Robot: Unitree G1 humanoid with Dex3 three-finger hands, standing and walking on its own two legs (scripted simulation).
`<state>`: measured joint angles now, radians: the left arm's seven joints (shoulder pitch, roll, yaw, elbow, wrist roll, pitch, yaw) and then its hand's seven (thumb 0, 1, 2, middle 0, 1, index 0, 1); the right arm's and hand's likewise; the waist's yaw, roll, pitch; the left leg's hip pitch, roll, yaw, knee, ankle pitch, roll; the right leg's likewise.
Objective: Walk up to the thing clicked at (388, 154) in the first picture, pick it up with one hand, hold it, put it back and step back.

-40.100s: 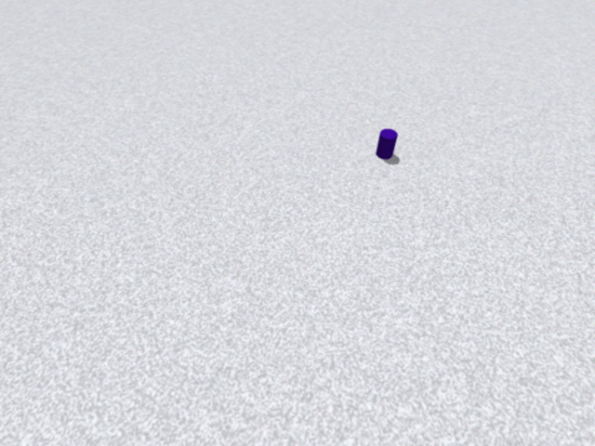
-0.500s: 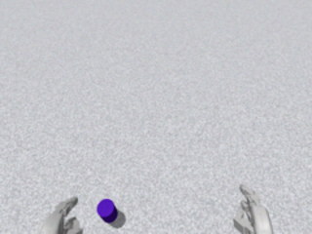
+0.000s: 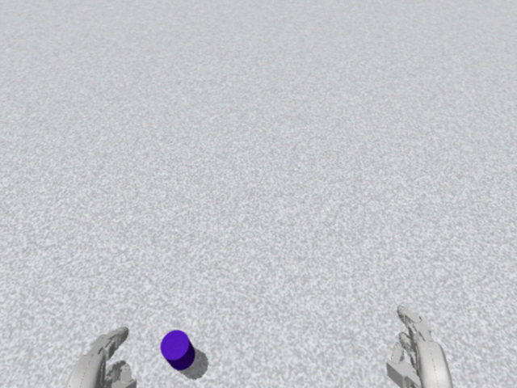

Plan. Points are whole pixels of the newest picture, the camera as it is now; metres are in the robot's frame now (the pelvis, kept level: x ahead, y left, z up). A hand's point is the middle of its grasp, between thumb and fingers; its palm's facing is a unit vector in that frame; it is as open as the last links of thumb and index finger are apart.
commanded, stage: stand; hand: left
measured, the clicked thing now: (178, 350) +0.37 +0.25 -0.65
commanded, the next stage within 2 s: none
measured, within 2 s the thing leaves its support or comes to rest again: neither
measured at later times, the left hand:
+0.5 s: hand (134, 387) +0.16 +0.18 -0.04, palm faces +0.05 -0.97 -0.22, open 7.4 cm
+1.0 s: hand out of the picture +0.13 +0.23 -0.09, palm faces +0.00 -0.94 -0.34, open 7.4 cm
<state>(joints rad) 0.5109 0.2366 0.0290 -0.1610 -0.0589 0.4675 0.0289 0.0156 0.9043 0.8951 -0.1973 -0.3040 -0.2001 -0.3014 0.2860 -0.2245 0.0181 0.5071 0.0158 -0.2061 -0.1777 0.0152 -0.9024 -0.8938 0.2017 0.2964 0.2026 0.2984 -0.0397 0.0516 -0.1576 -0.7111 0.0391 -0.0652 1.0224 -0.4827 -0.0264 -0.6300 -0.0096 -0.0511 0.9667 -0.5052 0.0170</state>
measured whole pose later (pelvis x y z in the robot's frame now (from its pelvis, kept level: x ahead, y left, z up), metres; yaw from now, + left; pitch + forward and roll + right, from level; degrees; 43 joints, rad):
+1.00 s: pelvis +0.00 +0.00 +0.03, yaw +0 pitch +1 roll +0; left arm 0.24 0.32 0.01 0.56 0.04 0.07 0.03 0.01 0.90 0.89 -0.20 -0.30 -0.20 -0.30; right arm 0.18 -0.31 -0.02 0.83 -0.06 -0.04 -0.01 0.01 -0.90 -0.89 0.20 0.30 0.21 0.30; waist 0.02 -0.02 0.02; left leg -0.44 0.00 -0.03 0.79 -0.38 -0.01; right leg -0.39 -0.06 -0.02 0.81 -0.44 0.02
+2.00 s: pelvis -0.01 +0.01 +0.07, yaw +1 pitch -3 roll +0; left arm 0.16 0.33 0.00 1.13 0.02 0.00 0.02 0.01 0.90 0.89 -0.20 -0.30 -0.20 -0.30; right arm 0.12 -0.34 -0.02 1.17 -0.02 0.01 0.00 0.01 -0.91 -0.89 0.20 0.30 0.20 0.30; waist 0.00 0.01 0.07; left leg -0.15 0.00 -0.03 0.37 -0.16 -0.01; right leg -0.09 -0.05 -0.04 0.35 -0.20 0.03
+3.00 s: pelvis +0.01 +0.00 +0.07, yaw +1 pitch -2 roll +0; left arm 0.12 0.33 0.01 1.13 0.02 -0.01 0.01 0.01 0.90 0.89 -0.20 -0.30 -0.20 -0.30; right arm 0.10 -0.35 -0.01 1.16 -0.02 0.00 0.00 0.01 -0.91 -0.89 0.20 0.30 0.20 0.30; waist 0.00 0.01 0.05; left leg -0.12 0.01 -0.03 0.33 -0.17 -0.02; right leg -0.06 -0.04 -0.04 0.32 -0.21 0.03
